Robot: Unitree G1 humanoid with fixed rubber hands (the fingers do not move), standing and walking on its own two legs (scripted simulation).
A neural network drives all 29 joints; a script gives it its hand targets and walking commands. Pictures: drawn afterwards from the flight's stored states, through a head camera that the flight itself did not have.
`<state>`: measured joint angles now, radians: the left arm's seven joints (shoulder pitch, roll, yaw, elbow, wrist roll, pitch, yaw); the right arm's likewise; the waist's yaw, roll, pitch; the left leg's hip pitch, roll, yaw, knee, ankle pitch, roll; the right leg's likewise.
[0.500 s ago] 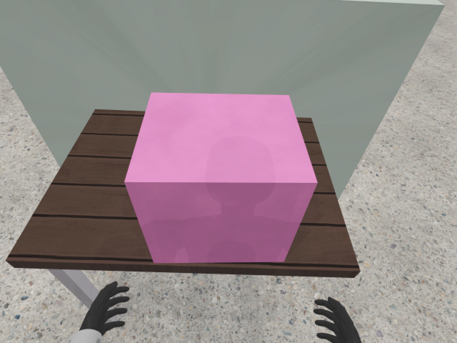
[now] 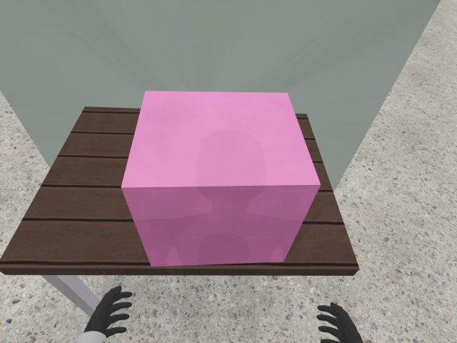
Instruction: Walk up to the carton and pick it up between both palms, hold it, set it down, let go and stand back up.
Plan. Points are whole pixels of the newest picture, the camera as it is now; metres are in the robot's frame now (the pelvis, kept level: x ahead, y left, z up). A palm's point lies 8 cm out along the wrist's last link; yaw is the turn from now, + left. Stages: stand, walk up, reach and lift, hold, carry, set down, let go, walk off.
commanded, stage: set down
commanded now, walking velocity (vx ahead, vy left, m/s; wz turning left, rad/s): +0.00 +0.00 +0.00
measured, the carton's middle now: (218, 181) +0.44 +0.03 +0.01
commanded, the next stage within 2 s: let go in 0.28 s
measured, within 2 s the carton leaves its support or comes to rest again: neither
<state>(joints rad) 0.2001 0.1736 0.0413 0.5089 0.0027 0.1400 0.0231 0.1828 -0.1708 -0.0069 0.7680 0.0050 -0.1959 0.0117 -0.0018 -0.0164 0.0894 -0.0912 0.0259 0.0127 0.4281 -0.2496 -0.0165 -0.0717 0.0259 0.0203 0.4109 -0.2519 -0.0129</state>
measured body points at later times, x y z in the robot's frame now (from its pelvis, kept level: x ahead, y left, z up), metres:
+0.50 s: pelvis +0.01 +0.02 +0.00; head +0.01 +0.02 +0.45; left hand +0.17 +0.24 -0.09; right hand +0.16 -0.22 -0.10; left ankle -0.01 +0.13 -0.74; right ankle -0.01 -0.11 -0.74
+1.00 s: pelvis +0.00 +0.01 +0.00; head -0.02 +0.02 +0.45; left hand +0.10 +0.29 -0.12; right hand +0.10 -0.27 -0.12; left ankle -0.01 +0.13 -0.74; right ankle -0.01 -0.11 -0.74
